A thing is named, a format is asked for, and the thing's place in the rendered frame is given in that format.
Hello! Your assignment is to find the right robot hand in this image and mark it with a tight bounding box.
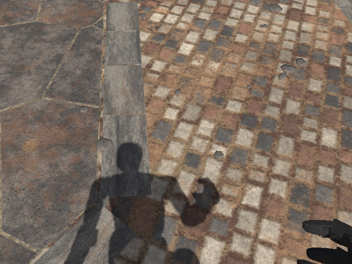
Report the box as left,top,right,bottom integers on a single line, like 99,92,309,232
297,219,352,264

